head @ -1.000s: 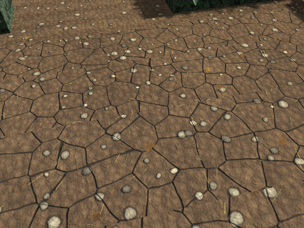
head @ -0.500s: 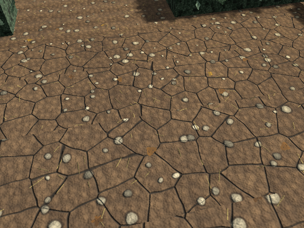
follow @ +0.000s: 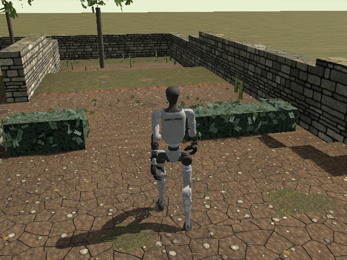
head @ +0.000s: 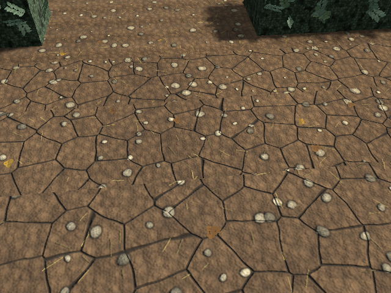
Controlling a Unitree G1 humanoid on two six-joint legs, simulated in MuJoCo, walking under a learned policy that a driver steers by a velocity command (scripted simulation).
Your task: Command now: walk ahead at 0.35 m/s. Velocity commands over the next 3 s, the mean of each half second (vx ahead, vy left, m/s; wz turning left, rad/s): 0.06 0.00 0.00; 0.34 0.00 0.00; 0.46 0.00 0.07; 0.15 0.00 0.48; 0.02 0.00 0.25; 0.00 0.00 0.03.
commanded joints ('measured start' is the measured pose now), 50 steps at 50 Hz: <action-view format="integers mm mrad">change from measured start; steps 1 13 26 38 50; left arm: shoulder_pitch -7 -87 -294 -306 -444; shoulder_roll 210 98 244 260 80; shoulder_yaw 50 45 80 88 22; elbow -43 -170 -203 -242 -328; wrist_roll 5 -61 -73 -57 -13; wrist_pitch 4 27 0 25 -2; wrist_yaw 4 6 42 67 -22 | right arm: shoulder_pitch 34 35 308 407 580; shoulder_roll -135 -191 -88 -78 -10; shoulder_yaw -43 -46 -37 -60 0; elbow -28 -40 57 41 103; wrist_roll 31 40 19 9 -68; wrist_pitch -26 -103 -1 -82 -67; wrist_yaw -2 23 10 -28 -43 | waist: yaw -139 44 -90 -140 -130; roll -83 33 -191 -58 29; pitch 53 -44 -17 38 153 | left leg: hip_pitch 380 8 290 618 463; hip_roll -95 94 -125 -49 182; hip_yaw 97 -24 112 52 -138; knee -27 -361 26 -315 -403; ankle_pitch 67 481 -400 -129 19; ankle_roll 32 116 -149 -33 165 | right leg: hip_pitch -324 -403 -474 -566 -1039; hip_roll -162 -97 -191 -186 -101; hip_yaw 4 57 315 262 165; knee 179 807 -105 14 649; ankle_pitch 959 175 -238 -20 762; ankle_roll -138 90 -160 -268 -69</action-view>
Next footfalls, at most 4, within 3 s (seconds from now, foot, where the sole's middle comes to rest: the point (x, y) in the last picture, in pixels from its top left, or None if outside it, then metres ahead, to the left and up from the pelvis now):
0.04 left None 0.20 0.12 -0.76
0.42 right None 0.20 -0.08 -0.76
0.78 left None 0.15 0.16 -0.76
1.34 right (233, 290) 0.59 -0.06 -0.92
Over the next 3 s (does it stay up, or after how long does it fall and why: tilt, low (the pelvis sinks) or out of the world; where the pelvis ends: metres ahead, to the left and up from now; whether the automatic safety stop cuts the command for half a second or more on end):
stays up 0.80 0.07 -0.14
